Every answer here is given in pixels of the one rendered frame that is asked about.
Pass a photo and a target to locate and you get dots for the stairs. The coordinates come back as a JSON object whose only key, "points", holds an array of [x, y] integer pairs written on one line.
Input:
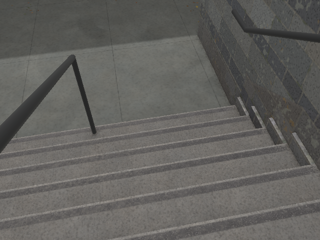
{"points": [[200, 175]]}

